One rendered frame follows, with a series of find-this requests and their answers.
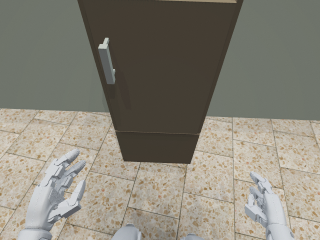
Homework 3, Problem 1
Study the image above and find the robot right forearm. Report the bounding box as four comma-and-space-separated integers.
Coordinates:
265, 223, 295, 240

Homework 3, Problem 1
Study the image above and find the left robot thigh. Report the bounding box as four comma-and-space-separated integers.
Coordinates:
111, 226, 142, 240

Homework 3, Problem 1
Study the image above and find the left robot hand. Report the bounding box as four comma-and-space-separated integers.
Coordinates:
25, 148, 86, 232

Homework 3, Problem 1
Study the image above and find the handle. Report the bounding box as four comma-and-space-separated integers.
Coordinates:
98, 38, 116, 85

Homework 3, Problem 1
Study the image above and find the right robot hand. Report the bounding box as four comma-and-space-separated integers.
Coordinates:
245, 171, 287, 229

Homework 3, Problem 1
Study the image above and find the cupboard door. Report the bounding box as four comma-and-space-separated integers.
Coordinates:
83, 0, 237, 134

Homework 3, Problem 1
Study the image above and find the robot left forearm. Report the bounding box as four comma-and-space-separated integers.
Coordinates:
17, 228, 52, 240

